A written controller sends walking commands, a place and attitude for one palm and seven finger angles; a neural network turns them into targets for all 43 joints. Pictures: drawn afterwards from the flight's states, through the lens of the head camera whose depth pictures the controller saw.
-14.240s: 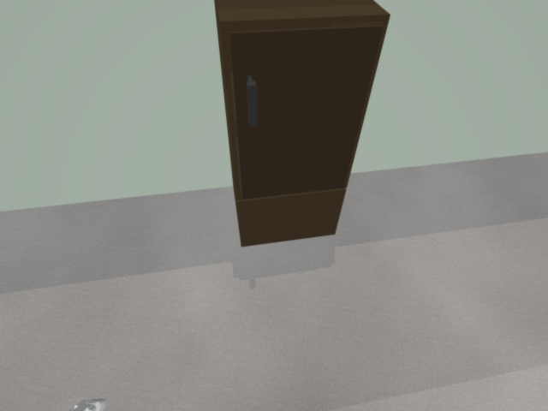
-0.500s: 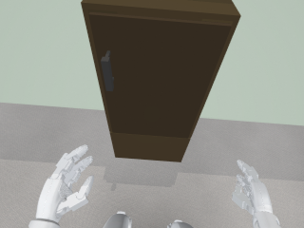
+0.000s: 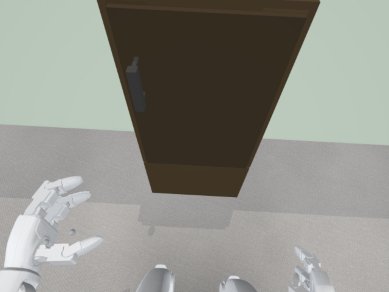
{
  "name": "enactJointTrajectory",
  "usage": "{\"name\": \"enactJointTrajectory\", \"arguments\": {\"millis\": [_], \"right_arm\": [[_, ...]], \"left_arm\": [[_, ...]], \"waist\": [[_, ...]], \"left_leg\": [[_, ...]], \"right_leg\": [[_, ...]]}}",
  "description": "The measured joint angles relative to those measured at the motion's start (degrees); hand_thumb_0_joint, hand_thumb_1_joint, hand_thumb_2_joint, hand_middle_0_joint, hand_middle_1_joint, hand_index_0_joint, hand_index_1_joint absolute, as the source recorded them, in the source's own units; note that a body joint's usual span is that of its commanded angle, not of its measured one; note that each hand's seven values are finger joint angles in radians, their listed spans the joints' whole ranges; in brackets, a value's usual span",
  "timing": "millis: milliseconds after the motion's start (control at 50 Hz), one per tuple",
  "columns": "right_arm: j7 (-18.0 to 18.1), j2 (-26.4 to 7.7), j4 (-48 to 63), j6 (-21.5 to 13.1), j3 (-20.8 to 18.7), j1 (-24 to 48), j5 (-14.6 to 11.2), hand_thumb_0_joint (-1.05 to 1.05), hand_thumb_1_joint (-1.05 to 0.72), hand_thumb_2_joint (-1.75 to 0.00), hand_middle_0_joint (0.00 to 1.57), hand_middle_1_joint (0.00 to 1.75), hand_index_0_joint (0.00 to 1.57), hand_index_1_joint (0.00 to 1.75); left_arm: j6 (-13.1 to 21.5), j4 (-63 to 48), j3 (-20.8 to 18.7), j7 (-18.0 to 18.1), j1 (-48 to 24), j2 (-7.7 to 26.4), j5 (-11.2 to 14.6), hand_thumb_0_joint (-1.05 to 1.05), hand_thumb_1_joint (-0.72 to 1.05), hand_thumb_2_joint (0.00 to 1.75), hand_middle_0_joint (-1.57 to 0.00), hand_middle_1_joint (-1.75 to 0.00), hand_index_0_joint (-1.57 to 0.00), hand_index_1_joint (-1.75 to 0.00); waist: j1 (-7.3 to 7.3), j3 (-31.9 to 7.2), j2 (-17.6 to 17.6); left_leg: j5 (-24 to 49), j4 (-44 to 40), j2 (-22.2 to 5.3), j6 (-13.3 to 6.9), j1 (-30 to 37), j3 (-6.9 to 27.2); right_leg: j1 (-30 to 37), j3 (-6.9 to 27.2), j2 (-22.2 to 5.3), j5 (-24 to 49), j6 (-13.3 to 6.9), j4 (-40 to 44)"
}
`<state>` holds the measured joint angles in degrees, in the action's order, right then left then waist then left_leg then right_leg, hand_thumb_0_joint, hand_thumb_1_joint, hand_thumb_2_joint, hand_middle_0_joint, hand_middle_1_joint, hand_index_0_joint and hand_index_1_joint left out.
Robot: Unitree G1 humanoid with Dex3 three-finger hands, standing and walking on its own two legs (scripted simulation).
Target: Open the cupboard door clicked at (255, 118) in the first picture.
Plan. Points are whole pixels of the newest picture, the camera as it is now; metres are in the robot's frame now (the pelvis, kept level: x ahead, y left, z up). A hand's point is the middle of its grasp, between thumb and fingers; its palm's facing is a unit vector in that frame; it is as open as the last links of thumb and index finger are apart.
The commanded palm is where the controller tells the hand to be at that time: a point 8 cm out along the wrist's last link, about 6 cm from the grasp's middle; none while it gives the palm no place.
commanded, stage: raise the hand with hooked fingers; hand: left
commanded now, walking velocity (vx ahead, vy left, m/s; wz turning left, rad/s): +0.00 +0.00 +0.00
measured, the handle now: (138, 84) +0.57 +0.17 +0.07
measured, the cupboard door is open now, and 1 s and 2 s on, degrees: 0 0 0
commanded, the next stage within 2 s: move the hooked fingers beside the handle in 1.20 s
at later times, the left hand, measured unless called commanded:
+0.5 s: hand (43, 203) +0.26 +0.28 +0.08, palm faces +0.02 -1.00 -0.06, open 13.8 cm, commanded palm +0.24 +0.33 +0.08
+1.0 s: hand (46, 177) +0.30 +0.29 +0.08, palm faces +0.00 -1.00 -0.04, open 14.0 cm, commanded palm +0.27 +0.34 +0.09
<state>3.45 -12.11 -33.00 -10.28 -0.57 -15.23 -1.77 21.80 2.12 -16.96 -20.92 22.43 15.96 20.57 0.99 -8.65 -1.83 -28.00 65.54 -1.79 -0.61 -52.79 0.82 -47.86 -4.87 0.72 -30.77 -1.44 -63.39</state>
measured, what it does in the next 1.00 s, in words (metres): stands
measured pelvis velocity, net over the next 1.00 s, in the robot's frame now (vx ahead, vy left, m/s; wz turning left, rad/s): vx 0.01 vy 0.02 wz -0.01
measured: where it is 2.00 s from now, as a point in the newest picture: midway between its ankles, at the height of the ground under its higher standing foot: outside the picture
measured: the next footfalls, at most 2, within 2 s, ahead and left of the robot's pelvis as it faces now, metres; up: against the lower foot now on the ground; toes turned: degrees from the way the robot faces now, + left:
none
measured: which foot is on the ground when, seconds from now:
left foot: down 0.00-1.00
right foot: down 0.00-1.00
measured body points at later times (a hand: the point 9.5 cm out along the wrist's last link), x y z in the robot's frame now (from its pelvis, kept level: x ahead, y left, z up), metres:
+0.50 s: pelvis +0.00 +0.02 +0.02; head +0.05 +0.04 +0.47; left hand +0.25 +0.33 +0.08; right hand +0.17 -0.21 -0.05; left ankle +0.04 +0.11 -0.65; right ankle +0.00 -0.11 -0.65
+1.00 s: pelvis +0.01 +0.02 +0.03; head +0.07 +0.04 +0.47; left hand +0.30 +0.34 +0.09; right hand +0.15 -0.24 -0.05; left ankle +0.04 +0.11 -0.65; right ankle +0.00 -0.11 -0.65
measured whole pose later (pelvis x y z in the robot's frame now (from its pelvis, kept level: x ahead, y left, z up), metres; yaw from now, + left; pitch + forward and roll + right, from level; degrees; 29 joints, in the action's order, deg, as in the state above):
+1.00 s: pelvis +0.01 +0.02 +0.03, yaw +0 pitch +13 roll -3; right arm 3.2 -16.2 -30.4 -9.0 1.1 -17.3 -2.1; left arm 18.0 23.1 -24.5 -28.8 -0.2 24.2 20.9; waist 1.9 -6.4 -0.7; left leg -25.3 57.3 -1.2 -2.2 -45.3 -0.4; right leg -40.1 -3.6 0.4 -26.9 0.1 -53.8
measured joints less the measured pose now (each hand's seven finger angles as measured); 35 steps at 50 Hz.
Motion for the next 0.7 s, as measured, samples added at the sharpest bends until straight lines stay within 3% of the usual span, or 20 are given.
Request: {"name": "enactJointTrajectory", "arguments": {"millis": [160, 400, 700], "right_arm": [[0.32, -3.34, 1.03, -0.79, -0.83, -0.52, -0.45, 0.02, -0.91, -0.90, 0.20, 0.30, 0.20, 0.30], [0.03, -2.37, 3.48, -0.88, 2.32, 0.53, -0.39, 0.02, -0.90, -0.90, 0.20, 0.30, 0.20, 0.30], [0.52, -3.14, 1.99, 0.02, 3.23, -0.68, -0.37, 0.02, -0.90, -0.90, 0.20, 0.30, 0.20, 0.30]], "left_arm": [[1.28, 3.11, 0.11, -0.32, -2.94, 1.35, -0.47, 0.00, -0.14, 0.46, -0.27, -0.96, -0.27, -0.97], [-1.77, 8.90, -2.09, -1.82, -11.02, 4.60, -0.53, -0.01, -0.41, 0.34, -0.29, -1.14, -0.29, -1.14], [-4.44, 19.93, -6.54, -7.37, -22.30, 8.50, 0.03, -0.01, -0.50, 0.30, -0.30, -1.19, -0.30, -1.20]], "waist": [[0.49, 0.59, 0.60], [0.10, 1.49, 0.87], [-0.25, 2.37, 0.66]], "left_leg": [[0.72, -1.10, 0.52, -0.94, 1.25, -0.33], [2.16, -4.44, 0.92, -1.49, 4.80, -0.04], [2.75, -7.07, 1.02, -1.73, 7.14, -0.44]], "right_leg": [[1.52, 0.29, -0.48, 1.02, 0.80, 1.61], [5.71, -0.01, -0.67, 2.94, 1.40, 5.97], [7.96, 0.42, -0.69, 3.80, 1.65, 8.79]]}}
